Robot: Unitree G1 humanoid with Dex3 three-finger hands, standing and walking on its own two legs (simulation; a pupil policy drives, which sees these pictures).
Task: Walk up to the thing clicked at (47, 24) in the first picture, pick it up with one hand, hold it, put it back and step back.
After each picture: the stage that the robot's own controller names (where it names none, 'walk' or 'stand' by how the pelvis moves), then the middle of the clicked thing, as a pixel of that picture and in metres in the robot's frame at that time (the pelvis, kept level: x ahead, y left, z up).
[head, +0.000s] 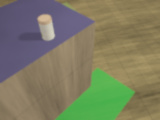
stand; (46, 27) +0.71 +0.22 +0.00
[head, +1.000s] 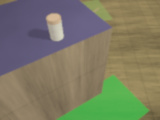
rise first; (55, 27) +0.66 +0.19 +0.02
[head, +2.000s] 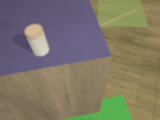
rise first; (37, 40) +0.51 +0.24 +0.03
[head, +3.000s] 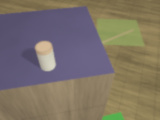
stand; (46, 56) +0.50 +0.19 +0.01
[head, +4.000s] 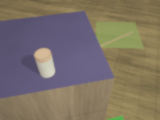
stand; (45, 63) +0.48 +0.19 +0.00
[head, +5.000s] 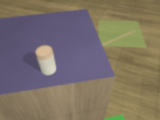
stand; (46, 60) +0.49 +0.19 +0.00
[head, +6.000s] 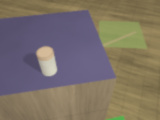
stand; (47, 61) +0.49 +0.18 +0.00
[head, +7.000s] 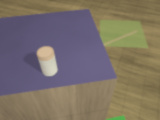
rise first; (47, 61) +0.48 +0.18 +0.00
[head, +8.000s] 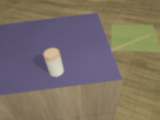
rise first; (54, 62) +0.49 +0.19 +0.00
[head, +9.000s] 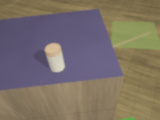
go down; (55, 58) +0.50 +0.18 +0.01
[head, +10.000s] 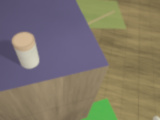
go down; (26, 51) +0.47 +0.18 +0.04
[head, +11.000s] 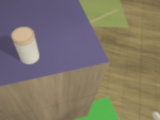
close in; (26, 46) +0.48 +0.18 +0.05
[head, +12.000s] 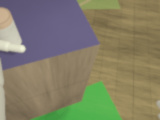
close; (5, 30) +0.50 +0.20 +0.08
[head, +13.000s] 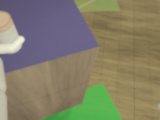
lift; (5, 33) +0.50 +0.20 +0.08
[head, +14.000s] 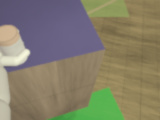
lift; (12, 46) +0.46 +0.21 +0.07
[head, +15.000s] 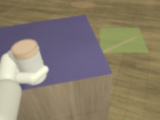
lift; (30, 62) +0.34 +0.17 +0.19
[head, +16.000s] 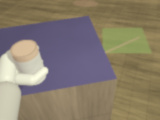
hold; (30, 63) +0.33 +0.17 +0.19
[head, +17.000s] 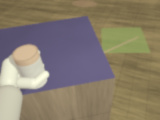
crouch; (31, 67) +0.33 +0.17 +0.17
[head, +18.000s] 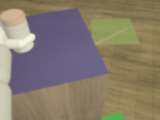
crouch; (18, 31) +0.45 +0.20 +0.20
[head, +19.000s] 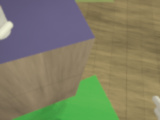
lower; out of the picture +0.53 +0.21 +0.09
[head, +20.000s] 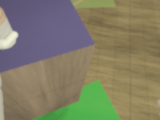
lower; out of the picture +0.51 +0.20 +0.09
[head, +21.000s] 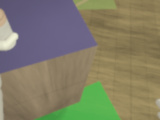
lower; out of the picture +0.51 +0.21 +0.08
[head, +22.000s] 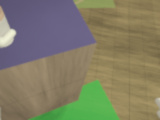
lower; out of the picture +0.52 +0.21 +0.09
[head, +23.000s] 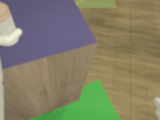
loosen; (2, 25) +0.52 +0.19 +0.09
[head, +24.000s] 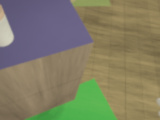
withdraw; out of the picture +0.52 +0.20 +0.09
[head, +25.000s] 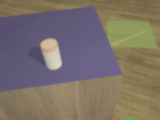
sink last; (51, 54) +0.50 +0.18 +0.04
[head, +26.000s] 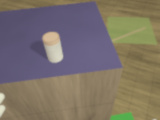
stand; (53, 47) +0.52 +0.18 +0.05
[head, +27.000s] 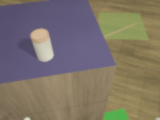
stand; (42, 45) +0.51 +0.19 +0.06
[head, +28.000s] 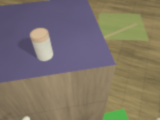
stand; (42, 45) +0.51 +0.19 +0.07
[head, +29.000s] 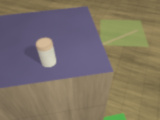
stand; (46, 52) +0.53 +0.19 +0.02
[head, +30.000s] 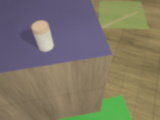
walk; (43, 36) +0.56 +0.20 +0.02
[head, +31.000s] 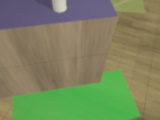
walk; out of the picture +0.77 +0.15 +0.03
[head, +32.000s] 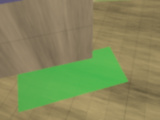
walk; out of the picture +1.07 +0.27 +0.03
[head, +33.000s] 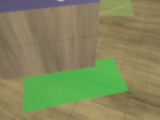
stand; out of the picture +1.14 +0.20 +0.00
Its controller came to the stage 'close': yes
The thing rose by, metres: 0.20
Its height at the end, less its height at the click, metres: +0.00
